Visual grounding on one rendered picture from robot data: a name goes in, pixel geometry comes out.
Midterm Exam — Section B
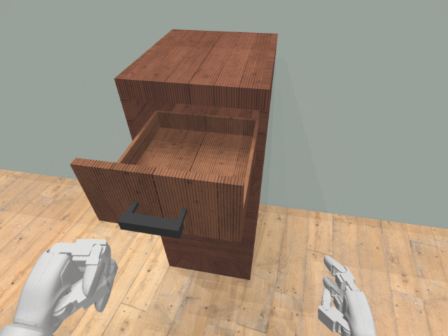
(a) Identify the cabinet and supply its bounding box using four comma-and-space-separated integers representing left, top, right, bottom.
114, 29, 278, 280

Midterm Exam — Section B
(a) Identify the right robot hand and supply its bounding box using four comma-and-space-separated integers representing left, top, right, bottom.
318, 255, 377, 336

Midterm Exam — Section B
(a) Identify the drawer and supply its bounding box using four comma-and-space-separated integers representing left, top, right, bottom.
70, 110, 259, 243

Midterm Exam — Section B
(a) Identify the left robot hand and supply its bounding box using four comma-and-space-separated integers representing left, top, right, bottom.
13, 239, 118, 334

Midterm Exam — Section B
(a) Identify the handle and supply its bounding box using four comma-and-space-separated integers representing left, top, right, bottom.
118, 201, 188, 239

